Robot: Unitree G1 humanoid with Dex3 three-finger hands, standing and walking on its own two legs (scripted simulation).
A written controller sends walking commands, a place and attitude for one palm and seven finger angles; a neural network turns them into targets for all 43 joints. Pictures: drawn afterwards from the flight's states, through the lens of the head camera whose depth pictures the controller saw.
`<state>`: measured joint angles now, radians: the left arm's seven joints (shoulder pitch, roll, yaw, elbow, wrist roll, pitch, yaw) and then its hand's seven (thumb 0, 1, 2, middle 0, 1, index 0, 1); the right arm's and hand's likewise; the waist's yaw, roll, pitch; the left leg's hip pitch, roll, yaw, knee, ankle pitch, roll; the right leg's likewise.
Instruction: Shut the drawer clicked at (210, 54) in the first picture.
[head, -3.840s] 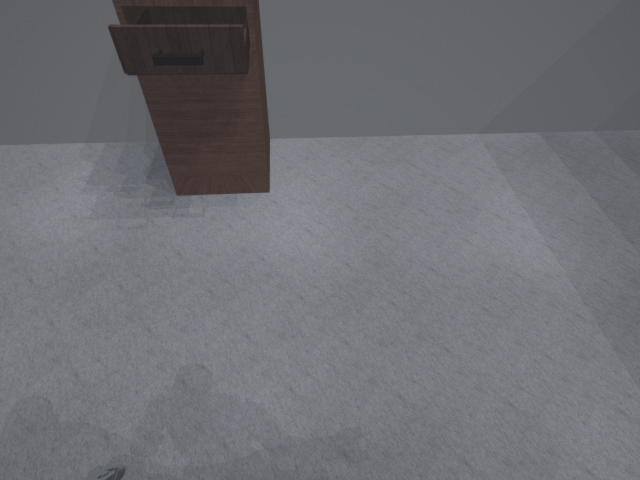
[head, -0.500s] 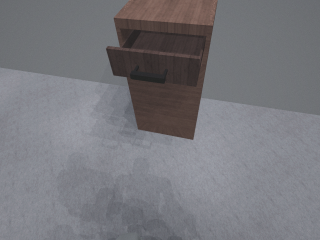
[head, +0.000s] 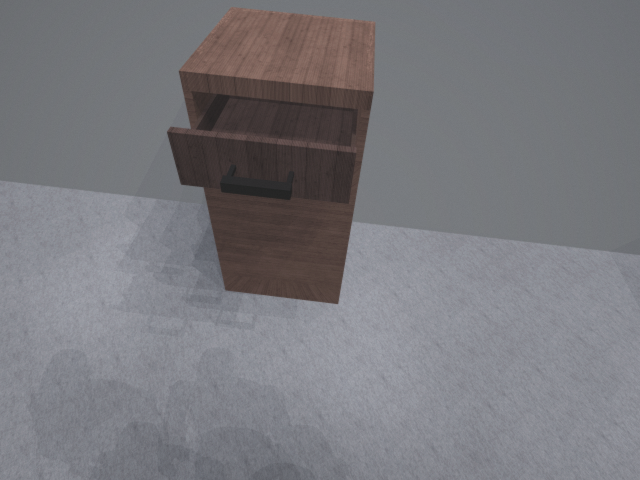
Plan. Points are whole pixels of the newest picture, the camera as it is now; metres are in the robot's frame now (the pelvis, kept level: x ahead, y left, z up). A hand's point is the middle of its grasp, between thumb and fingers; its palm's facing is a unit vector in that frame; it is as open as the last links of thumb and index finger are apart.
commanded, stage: take the last steps up to it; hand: left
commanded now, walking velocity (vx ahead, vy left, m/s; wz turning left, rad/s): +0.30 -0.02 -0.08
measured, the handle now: (259, 180) +0.68 +0.16 -0.04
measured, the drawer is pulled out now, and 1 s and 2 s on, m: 0.17 0.17 0.17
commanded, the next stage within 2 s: come to a stop and stand still in 0.62 s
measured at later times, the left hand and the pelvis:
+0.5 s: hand out of the picture +0.08 +0.12 -0.17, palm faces +0.06 -0.98 -0.17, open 7.3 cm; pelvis +0.11 -0.05 +0.00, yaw +0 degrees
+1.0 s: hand (231, 401) +0.28 +0.15 -0.18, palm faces +0.02 -0.97 -0.24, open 7.3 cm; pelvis +0.21 -0.04 -0.02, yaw -2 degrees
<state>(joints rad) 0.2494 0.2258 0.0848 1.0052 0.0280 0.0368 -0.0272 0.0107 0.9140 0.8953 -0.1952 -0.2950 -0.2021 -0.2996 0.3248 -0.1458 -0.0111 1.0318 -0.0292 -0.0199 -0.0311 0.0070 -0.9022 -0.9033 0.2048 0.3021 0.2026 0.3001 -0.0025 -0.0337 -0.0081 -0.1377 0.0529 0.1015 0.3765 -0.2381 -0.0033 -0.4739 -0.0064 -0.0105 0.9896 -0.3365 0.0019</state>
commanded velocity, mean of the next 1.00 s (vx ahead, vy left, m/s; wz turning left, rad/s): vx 0.10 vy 0.01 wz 0.01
